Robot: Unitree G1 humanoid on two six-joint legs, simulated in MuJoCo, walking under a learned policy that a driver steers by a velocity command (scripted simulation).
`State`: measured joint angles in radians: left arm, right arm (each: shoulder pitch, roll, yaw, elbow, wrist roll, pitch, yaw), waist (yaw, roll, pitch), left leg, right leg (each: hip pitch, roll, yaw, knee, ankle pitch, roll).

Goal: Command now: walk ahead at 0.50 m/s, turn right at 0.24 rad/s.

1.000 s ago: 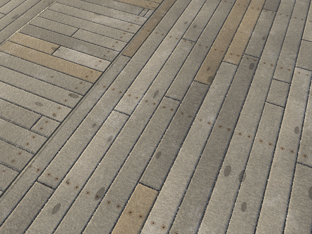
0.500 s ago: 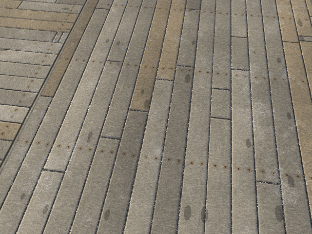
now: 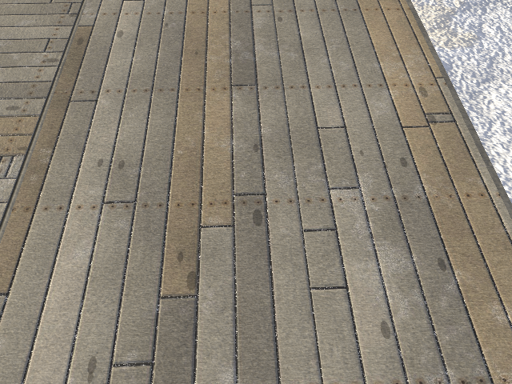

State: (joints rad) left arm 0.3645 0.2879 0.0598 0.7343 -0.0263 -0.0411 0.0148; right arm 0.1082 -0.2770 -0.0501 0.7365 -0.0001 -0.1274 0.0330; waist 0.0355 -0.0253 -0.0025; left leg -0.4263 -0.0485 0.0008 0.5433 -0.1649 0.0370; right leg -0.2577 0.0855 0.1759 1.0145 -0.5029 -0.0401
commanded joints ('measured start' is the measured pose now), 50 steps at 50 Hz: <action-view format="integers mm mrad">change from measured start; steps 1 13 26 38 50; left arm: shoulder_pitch -79 -308 -102 -271 -298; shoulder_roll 133 15 97 143 119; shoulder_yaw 21 -14 20 43 41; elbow -103 -168 -126 -53 -46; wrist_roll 7 15 39 38 20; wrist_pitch -25 -44 -32 -8 31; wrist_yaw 1 -28 -25 11 6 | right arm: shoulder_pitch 171 245 264 105 122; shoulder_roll -120 -161 -150 -81 -229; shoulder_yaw -36 -31 -19 -36 -86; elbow -10 69 61 -65 -142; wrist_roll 3 21 34 10 -4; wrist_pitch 12 31 68 172 126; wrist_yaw -4 -22 -44 -31 -35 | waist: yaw -102 -115 18 -46 -74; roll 71 101 -78 -73 134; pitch -35 28 -215 -61 -148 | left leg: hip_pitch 459 306 -258 -27 423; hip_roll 349 225 94 143 341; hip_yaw -514 -120 -108 -11 -357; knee -281 -382 708 292 -155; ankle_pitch -217 217 -396 -33 544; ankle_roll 188 162 -87 -88 264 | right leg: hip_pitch -512 -352 395 51 -435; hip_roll -107 -160 -441 -397 -126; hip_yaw -23 -159 93 -246 -128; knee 252 -359 -571 -781 188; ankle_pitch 108 526 1073 645 -66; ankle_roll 8 47 -221 -192 95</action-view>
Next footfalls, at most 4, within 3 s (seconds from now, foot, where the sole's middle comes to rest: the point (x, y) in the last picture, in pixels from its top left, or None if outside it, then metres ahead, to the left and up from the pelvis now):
0.44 right None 0.39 -0.15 -0.76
0.92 left None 0.38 0.11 -0.76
1.36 right None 0.45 -0.13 -0.76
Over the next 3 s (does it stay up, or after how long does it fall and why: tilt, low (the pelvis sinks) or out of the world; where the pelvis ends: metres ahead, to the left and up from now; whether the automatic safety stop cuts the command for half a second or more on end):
stays up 0.39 -0.05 0.01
